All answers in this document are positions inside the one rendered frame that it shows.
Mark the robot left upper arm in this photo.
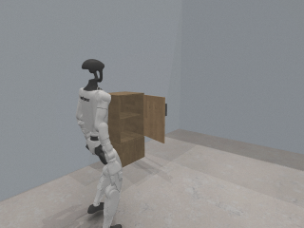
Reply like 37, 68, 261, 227
75, 87, 84, 122

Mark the left robot forearm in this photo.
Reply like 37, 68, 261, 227
76, 119, 91, 140

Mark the robot head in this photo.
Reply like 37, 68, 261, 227
82, 59, 105, 91

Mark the left robot foot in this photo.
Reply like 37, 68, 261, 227
87, 202, 105, 214

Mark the robot right upper arm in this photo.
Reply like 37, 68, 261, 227
94, 90, 111, 132

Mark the handle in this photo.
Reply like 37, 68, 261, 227
164, 104, 167, 116

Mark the cupboard door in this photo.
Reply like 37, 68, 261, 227
143, 94, 165, 143

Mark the right robot forearm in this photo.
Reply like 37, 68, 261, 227
98, 123, 116, 162

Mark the robot right hand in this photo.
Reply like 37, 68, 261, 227
107, 160, 123, 186

